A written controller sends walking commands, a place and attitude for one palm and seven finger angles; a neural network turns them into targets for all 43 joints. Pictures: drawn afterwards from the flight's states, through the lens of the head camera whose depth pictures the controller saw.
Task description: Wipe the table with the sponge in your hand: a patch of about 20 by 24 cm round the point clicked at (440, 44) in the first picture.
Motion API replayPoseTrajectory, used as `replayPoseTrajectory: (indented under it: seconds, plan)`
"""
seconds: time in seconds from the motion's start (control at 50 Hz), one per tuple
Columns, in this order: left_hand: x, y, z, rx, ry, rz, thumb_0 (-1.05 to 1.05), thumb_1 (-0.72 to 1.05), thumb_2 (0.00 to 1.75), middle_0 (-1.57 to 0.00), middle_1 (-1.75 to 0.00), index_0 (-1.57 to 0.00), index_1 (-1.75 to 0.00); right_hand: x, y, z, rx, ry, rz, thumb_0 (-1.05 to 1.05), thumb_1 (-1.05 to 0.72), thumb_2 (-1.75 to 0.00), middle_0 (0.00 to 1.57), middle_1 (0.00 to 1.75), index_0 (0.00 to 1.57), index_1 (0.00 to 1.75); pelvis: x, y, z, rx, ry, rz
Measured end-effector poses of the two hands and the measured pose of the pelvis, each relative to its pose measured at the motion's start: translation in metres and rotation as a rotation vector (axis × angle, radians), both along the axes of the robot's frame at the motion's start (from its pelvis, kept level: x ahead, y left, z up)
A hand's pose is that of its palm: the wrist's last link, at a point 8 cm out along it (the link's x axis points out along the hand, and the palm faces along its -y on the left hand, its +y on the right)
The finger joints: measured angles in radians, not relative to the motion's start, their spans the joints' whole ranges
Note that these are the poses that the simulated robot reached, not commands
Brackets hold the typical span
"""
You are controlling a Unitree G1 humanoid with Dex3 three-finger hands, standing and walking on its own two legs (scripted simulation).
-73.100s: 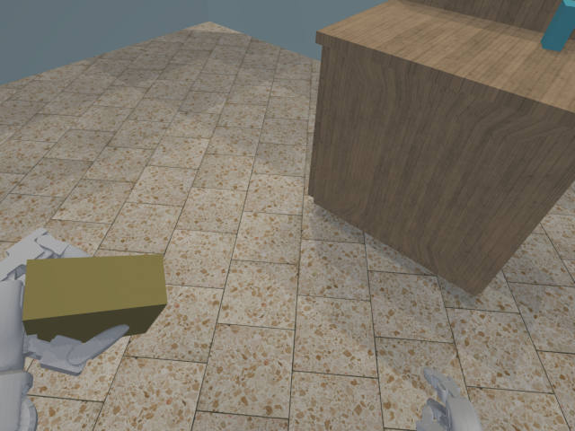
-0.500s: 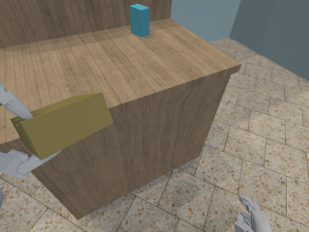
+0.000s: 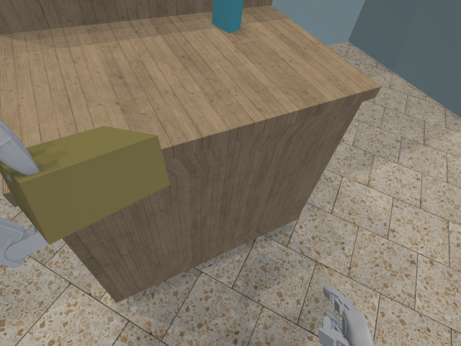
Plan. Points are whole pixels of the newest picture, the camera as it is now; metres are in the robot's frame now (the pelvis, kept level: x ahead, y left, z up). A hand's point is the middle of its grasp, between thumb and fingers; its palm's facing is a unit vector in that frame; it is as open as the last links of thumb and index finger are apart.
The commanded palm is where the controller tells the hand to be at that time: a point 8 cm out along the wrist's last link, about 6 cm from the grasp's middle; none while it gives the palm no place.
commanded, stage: stop stepping back and stand still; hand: left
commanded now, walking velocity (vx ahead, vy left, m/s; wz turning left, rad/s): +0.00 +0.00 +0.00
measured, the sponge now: (101, 164) +0.25 +0.18 +0.24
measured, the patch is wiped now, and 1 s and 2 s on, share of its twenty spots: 0.90 0.90 0.90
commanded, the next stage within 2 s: stand and wait in 0.42 s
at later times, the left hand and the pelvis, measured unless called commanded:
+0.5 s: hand out of the picture +0.19 +0.23 +0.28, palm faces +0.49 -0.79 -0.37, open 9.1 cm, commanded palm +0.15 +0.28 +0.29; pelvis -0.01 +0.00 +0.00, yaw +1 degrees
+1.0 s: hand (2, 156) +0.22 +0.24 +0.28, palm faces +0.48 -0.78 -0.39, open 9.1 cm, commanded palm +0.17 +0.29 +0.29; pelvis +0.01 +0.01 +0.00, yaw +1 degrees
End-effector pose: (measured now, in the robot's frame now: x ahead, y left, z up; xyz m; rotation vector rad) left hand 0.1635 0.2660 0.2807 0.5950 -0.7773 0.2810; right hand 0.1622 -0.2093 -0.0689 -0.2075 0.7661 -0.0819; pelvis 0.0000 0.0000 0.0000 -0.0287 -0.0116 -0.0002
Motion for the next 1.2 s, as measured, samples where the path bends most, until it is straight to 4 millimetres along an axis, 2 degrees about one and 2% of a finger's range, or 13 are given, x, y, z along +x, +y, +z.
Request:
replayPoseTrajectory:
  seconds: [0.08,0.14,0.22,0.32,0.4,0.46,0.54,0.62,0.72,0.82,0.9,1.06,1.2]
  plan:
    - [-0.019,0.01,0.022,-0.009,-0.137,0.062,-0.02,-0.55,0.98,-0.88,-1.55,-0.96,-1.47,-0.004,-0.005,-0.001,-0.01,-0.006,0.008,0.01,-0.9,-0.9,0.2,0.3,0.21,0.3,-0.006,-0.001,0.0,-0.012,-0.017,0.008]
    - [-0.019,0.023,0.028,-0.084,-0.183,0.101,-0.02,-0.55,0.98,-0.88,-1.56,-0.96,-1.48,-0.005,-0.01,0.0,-0.006,-0.036,-0.01,0.01,-0.9,-0.9,0.2,0.3,0.21,0.3,-0.01,0.0,0.0,-0.019,-0.026,0.009]
    - [-0.003,0.031,0.017,-0.187,-0.133,0.097,-0.02,-0.54,0.98,-0.87,-1.56,-0.96,-1.48,-0.009,-0.014,0.004,-0.005,-0.079,-0.049,0.01,-0.9,-0.9,0.2,0.3,0.2,0.3,-0.013,0.005,0.0,-0.023,-0.026,0.001]
    - [0.016,0.024,-0.012,-0.209,0.021,0.039,-0.02,-0.54,0.97,-0.87,-1.56,-0.95,-1.48,-0.022,-0.016,0.008,-0.012,-0.084,-0.097,0.01,-0.9,-0.9,0.2,0.3,0.2,0.3,-0.015,0.011,0.0,-0.013,-0.016,-0.009]
    - [0.011,0.015,-0.02,-0.135,0.073,0.015,-0.02,-0.54,0.97,-0.87,-1.56,-0.95,-1.48,-0.031,-0.015,0.006,-0.021,-0.049,-0.098,0.01,-0.9,-0.9,0.2,0.3,0.2,0.3,-0.013,0.009,0.001,0.004,-0.007,0.0]
    - [-0.002,0.01,-0.01,-0.058,0.037,0.024,-0.02,-0.54,0.97,-0.88,-1.56,-0.96,-1.48,-0.033,-0.014,0.001,-0.023,-0.009,-0.071,0.01,-0.9,-0.9,0.2,0.3,0.2,0.3,-0.01,0.005,0.001,0.005,-0.007,0.005]
    - [-0.015,0.009,0.012,-0.005,-0.073,0.063,-0.02,-0.55,0.98,-0.88,-1.55,-0.96,-1.48,-0.027,-0.012,-0.008,-0.015,0.027,-0.03,0.01,-0.9,-0.9,0.2,0.3,0.2,0.3,-0.006,0.002,0.001,-0.005,-0.01,0.013]
    - [-0.01,0.018,0.023,-0.052,-0.14,0.101,-0.02,-0.55,0.98,-0.88,-1.56,-0.96,-1.48,-0.013,-0.011,-0.012,0.006,0.012,-0.023,0.01,-0.9,-0.9,0.2,0.3,0.2,0.3,-0.002,0.002,0.001,-0.015,-0.016,0.017]
    - [0.019,0.03,0.01,-0.149,-0.066,0.107,-0.02,-0.54,0.98,-0.88,-1.56,-0.96,-1.48,0.005,-0.01,-0.006,0.026,-0.045,-0.052,0.01,-0.9,-0.9,0.2,0.3,0.2,0.3,0.004,0.007,0.001,-0.017,-0.014,0.014]
    - [0.037,0.026,-0.016,-0.149,0.076,0.065,-0.02,-0.54,0.97,-0.87,-1.56,-0.95,-1.48,0.013,-0.008,0.004,0.018,-0.071,-0.073,0.01,-0.9,-0.9,0.2,0.3,0.2,0.3,0.01,0.012,0.002,-0.002,-0.003,0.003]
    - [0.032,0.019,-0.019,-0.086,0.098,0.031,-0.02,-0.54,0.97,-0.87,-1.56,-0.96,-1.48,0.017,-0.007,0.008,-0.008,-0.054,-0.055,0.01,-0.9,-0.9,0.2,0.3,0.2,0.3,0.012,0.012,0.002,0.006,0.005,0.001]
    - [0.01,0.021,0.014,-0.007,-0.074,0.071,-0.02,-0.54,0.97,-0.88,-1.55,-0.96,-1.48,0.026,-0.002,0.003,-0.01,-0.025,-0.003,0.01,-0.9,-0.9,0.2,0.3,0.2,0.3,0.011,0.009,0.002,-0.007,-0.007,0.012]
    - [0.021,0.036,0.007,-0.135,-0.05,0.11,-0.02,-0.54,0.97,-0.88,-1.56,-0.96,-1.48,0.025,0.002,0.003,0.023,-0.06,-0.027,0.01,-0.9,-0.9,0.2,0.3,0.2,0.3,0.012,0.012,0.003,-0.014,-0.012,0.013]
